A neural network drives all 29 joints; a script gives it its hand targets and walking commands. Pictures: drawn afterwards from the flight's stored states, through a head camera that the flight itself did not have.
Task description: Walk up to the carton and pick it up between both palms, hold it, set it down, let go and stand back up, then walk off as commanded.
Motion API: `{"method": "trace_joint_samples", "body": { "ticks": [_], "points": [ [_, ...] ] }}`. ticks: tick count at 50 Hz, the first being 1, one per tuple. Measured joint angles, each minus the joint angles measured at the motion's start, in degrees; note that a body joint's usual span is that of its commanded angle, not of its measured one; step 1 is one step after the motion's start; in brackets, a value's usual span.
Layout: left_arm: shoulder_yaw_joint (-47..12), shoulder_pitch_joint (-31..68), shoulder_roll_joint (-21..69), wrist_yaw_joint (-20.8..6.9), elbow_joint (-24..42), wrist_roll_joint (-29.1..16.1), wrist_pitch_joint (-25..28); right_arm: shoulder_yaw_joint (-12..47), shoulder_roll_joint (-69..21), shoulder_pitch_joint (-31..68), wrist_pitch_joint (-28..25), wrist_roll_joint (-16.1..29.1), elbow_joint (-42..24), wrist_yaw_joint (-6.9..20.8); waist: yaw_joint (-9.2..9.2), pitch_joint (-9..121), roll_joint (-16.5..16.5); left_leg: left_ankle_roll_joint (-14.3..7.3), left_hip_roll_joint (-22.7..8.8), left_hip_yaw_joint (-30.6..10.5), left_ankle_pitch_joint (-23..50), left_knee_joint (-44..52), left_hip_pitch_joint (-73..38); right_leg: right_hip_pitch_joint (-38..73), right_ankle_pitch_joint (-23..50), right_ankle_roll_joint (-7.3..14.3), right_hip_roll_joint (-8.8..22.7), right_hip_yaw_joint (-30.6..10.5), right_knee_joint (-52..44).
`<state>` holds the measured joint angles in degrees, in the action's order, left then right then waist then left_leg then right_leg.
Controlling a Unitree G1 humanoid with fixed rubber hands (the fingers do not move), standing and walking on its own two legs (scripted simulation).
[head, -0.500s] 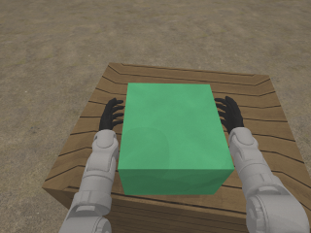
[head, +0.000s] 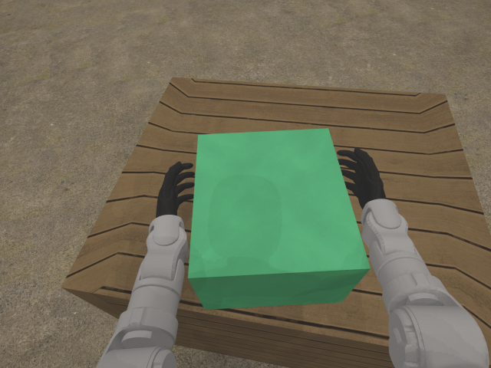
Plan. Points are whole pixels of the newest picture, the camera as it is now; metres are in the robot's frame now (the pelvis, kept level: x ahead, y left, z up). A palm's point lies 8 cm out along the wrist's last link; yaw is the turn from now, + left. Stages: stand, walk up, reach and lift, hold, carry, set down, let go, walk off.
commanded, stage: set down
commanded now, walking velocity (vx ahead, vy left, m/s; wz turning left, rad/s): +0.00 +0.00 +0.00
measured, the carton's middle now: (268, 216) +0.38 +0.05 -0.01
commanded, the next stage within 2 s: none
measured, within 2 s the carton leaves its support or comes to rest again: rests again in 0.28 s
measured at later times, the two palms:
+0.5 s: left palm (171, 220) +0.32 +0.21 +0.03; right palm (367, 197) +0.42 -0.12 +0.03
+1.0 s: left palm (172, 220) +0.33 +0.21 +0.02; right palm (368, 197) +0.42 -0.12 +0.03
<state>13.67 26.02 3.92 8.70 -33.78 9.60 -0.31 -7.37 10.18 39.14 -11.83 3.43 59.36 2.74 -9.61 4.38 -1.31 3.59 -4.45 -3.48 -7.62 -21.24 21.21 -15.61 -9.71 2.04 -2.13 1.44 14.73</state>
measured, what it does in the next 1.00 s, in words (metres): stands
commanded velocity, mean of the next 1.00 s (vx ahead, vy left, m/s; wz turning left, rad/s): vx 0.00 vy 0.00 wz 0.00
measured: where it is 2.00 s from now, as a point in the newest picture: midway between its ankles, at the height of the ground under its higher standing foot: outside the picture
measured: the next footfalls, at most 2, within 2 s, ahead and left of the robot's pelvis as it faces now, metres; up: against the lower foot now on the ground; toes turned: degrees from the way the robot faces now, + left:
none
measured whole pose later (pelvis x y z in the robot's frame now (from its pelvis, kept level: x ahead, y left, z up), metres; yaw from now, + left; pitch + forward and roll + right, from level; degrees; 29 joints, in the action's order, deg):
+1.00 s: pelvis +0.00 +0.00 +0.00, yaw +0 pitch +13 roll +0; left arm 20.9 28.1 4.9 6.6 -46.3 9.7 12.9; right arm -9.5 9.8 43.8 -21.6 -3.2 71.7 1.7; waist -9.4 6.3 -1.3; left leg 3.6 -5.0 -0.8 -6.7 -21.2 24.5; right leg -19.5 -9.7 2.5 -2.1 1.4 16.0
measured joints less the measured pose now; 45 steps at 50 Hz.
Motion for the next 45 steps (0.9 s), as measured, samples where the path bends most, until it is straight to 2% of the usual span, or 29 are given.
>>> {"method": "trace_joint_samples", "body": {
  "ticks": [14, 35, 45],
  "points": [
    [2.7, -0.4, 0.6, -0.7, -4.7, -0.3, 7.7, 0.9, -0.3, 0.1, -3.7, -1.7, 1.0, -0.8, 0.11, 1.7, 0.0, 0.0, -0.1, 0.5, 1.1, 0.0, 2.9, -3.1, 0.0, 0.3, 0.0, 0.0, 0.7],
    [5.2, 1.4, 0.7, -1.0, -10.3, -0.3, 10.7, -1.1, -0.3, 3.7, -7.8, -5.5, 9.6, -1.2, 0.16, 1.9, 0.0, 0.0, -0.3, 1.8, 1.0, 0.0, 3.3, -3.9, 0.0, 0.4, 0.0, 0.0, 1.3],
    [6.2, 1.8, 0.8, -1.6, -11.7, -0.3, 12.2, -1.6, -0.3, 4.4, -9.2, -6.1, 11.6, -1.1, 0.16, 1.9, 0.0, 0.0, -0.5, 2.4, 1.0, 0.0, 3.3, -3.9, 0.0, 0.5, 0.0, 0.0, 1.3]
  ]
}}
